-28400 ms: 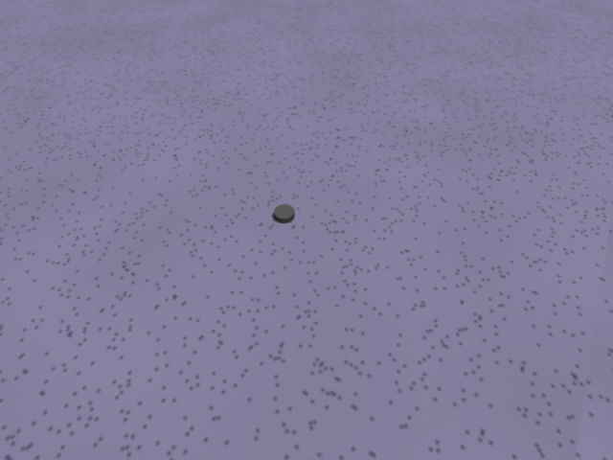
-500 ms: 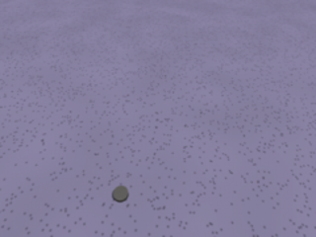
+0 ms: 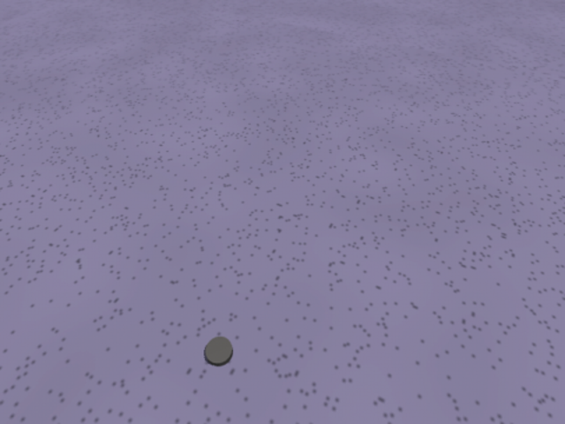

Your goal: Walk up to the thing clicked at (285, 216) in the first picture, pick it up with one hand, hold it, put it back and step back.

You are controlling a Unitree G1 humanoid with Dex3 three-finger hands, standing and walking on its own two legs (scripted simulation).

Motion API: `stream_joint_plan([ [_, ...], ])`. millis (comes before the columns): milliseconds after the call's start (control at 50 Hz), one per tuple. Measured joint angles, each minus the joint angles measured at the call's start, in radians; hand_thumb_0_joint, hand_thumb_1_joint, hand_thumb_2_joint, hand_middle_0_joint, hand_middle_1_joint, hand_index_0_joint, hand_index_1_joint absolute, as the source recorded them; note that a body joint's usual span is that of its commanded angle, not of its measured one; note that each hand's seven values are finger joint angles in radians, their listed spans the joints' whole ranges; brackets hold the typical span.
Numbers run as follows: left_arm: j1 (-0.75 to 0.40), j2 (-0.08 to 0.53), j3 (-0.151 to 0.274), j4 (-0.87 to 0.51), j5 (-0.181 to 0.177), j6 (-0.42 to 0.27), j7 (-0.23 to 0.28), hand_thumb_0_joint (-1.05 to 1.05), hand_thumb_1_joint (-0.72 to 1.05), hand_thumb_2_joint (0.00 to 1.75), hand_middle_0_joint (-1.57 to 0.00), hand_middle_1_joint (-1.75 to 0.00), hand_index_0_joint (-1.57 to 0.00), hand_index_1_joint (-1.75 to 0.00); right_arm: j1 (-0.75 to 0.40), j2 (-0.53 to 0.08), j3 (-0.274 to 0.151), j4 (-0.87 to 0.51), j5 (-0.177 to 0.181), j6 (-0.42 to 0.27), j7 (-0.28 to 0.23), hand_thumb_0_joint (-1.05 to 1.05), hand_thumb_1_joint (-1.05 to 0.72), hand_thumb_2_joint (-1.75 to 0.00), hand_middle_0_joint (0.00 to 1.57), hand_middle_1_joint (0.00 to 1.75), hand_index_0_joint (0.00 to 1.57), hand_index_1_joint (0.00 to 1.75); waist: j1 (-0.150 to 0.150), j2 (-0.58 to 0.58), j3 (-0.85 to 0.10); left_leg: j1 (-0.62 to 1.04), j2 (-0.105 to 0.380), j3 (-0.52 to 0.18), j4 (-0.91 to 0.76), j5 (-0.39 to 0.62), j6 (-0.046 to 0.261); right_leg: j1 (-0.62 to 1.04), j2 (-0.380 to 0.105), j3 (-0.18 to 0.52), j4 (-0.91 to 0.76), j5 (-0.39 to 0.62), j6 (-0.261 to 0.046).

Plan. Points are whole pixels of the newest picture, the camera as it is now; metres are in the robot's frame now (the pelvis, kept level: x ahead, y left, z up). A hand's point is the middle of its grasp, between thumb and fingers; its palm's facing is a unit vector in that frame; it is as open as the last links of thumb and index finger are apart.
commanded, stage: stand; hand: left
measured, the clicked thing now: (219, 351) +0.50 +0.23 -0.76
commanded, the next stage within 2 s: none
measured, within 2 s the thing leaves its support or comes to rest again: neither
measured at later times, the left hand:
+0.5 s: hand out of the picture +0.11 +0.25 -0.16, palm faces -0.03 -0.94 -0.33, open 7.4 cm
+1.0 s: hand out of the picture +0.11 +0.25 -0.16, palm faces -0.02 -0.94 -0.33, open 7.4 cm
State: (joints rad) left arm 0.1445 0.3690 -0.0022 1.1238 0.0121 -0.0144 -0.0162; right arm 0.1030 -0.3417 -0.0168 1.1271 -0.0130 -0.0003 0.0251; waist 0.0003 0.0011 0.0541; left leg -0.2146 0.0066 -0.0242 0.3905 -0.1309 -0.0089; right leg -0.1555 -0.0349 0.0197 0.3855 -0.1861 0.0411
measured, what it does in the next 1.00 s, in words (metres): stands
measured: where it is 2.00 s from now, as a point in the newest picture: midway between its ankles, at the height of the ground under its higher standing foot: outside the picture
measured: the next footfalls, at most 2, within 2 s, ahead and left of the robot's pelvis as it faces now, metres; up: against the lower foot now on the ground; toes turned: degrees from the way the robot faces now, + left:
none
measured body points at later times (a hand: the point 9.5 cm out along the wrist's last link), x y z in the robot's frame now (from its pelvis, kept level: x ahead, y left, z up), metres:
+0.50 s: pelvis +0.02 +0.00 +0.00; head +0.03 +0.00 +0.45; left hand +0.11 +0.30 -0.13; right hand +0.11 -0.31 -0.13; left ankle +0.05 +0.12 -0.74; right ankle +0.02 -0.15 -0.74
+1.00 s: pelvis +0.03 -0.01 +0.00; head +0.05 +0.00 +0.45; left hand +0.11 +0.29 -0.13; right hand +0.12 -0.31 -0.13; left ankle +0.05 +0.12 -0.74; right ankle +0.02 -0.15 -0.74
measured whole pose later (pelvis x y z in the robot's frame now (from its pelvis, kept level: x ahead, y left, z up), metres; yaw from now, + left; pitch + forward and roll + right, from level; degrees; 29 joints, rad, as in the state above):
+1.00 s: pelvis +0.03 -0.01 +0.00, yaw +0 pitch -2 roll +0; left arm 0.11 0.35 0.00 1.12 0.01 -0.01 -0.01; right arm 0.07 -0.35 0.00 1.14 -0.01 0.00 0.01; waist 0.00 -0.01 0.06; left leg -0.15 0.01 -0.03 0.35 -0.16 -0.02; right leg -0.08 -0.03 0.01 0.32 -0.20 0.04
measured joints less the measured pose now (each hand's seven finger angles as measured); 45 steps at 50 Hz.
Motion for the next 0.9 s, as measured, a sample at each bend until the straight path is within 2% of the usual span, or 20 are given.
stream_joint_plan([
  [900,-0.041,-0.016,0.003,0.000,-0.004,0.005,0.007,0.01,0.91,0.89,-0.20,-0.30,-0.20,-0.30,-0.034,-0.006,0.016,0.019,0.007,0.000,-0.016,0.00,-0.91,-0.89,0.20,0.30,0.20,0.30,-0.002,-0.007,0.009,0.058,0.006,-0.007,-0.040,-0.028,-0.009,0.072,0.005,-0.010,-0.064,-0.015,-0.006],
])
